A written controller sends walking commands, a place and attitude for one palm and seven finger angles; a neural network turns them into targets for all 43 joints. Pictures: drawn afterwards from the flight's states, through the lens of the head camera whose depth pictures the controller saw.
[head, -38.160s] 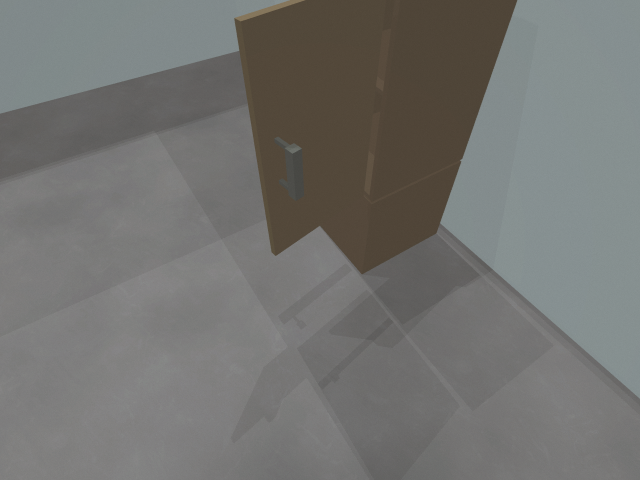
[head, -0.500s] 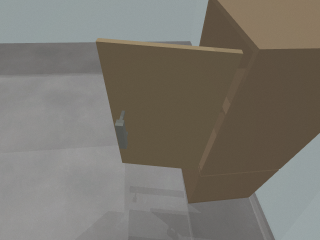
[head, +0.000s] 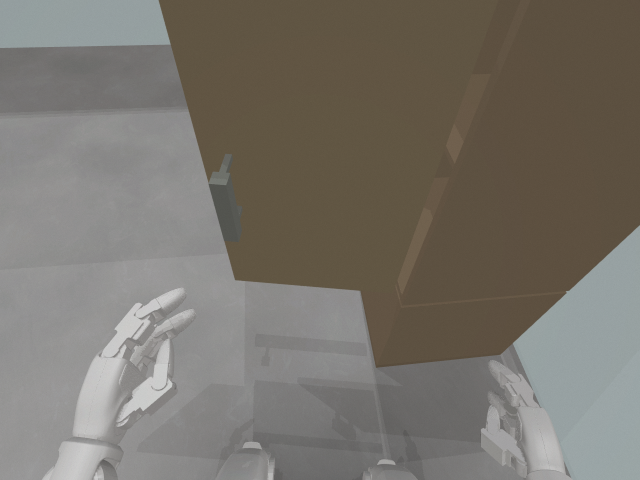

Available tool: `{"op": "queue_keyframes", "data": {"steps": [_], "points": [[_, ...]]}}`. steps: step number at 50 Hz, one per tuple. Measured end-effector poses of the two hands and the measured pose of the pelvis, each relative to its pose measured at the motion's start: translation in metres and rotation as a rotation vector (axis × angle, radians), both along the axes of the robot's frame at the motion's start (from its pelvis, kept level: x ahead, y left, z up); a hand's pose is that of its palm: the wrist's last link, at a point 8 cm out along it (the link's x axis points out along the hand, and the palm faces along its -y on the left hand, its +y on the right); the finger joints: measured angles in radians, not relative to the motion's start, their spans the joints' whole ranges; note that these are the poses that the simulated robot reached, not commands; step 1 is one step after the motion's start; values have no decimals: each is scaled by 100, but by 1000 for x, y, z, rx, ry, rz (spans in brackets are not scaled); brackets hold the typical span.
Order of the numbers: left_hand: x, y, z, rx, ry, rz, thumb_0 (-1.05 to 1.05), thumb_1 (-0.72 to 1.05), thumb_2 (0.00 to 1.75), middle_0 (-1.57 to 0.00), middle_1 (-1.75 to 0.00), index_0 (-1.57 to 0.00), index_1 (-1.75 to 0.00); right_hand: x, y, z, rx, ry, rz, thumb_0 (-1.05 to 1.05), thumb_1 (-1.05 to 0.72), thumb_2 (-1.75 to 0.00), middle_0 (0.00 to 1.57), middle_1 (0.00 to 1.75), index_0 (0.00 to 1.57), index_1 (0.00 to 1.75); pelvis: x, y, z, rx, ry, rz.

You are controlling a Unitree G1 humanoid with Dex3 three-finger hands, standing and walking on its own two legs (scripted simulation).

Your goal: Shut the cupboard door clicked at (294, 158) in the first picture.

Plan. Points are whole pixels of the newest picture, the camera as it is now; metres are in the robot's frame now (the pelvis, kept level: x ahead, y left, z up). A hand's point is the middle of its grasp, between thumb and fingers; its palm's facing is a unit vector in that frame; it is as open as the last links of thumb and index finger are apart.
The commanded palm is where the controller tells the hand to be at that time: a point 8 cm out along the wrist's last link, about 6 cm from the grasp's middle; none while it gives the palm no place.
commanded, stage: raise the hand and make a fist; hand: left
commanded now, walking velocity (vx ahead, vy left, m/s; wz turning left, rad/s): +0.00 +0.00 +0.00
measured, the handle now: (230, 198) +0.50 +0.17 +0.03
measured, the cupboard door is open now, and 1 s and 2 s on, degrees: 79 79 79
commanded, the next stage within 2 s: bring the fist close to the handle in 1.60 s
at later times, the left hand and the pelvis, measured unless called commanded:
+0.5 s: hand (150, 407) +0.20 +0.20 +0.02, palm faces -0.03 -1.00 -0.03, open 4.2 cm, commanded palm +0.17 +0.25 +0.02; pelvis -0.01 +0.01 -0.04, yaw +0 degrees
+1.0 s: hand (137, 404) +0.20 +0.21 +0.03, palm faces -0.04 -1.00 -0.03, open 3.1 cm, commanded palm +0.18 +0.26 +0.03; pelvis -0.01 +0.02 -0.03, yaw +0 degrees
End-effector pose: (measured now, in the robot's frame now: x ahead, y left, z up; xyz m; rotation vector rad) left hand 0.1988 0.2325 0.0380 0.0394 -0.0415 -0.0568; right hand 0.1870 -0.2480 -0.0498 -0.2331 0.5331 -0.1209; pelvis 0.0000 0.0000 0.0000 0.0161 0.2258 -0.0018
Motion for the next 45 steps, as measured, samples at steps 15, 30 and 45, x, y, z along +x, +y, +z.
{"op": "queue_keyframes", "data": {"steps": [15, 30, 45], "points": [[-36, 13, -22, 9, 35, 16, 2, 90, 90, -60, -73, -60, -73, 11, 25, -62, 24, 20, 40, 1, -91, -90, 20, 30, 20, 30, -18, -8, -51, -61, 56, 31], [-22, 29, -19, -6, 105, 32, 2, 90, 90, -87, -103, -87, -103, -41, 24, -63, 12, 153, -68, 2, -91, -90, 20, 30, 20, 30, -13, 14, -38, -59, 73, 13], [-21, 35, -10, -9, 74, 29, 2, 90, 90, -115, -133, -115, -133, 0, 49, -32, 3, 45, 14, 2, -91, -90, 20, 30, 20, 30, -10, 24, -32, -78, 54, 24]]}}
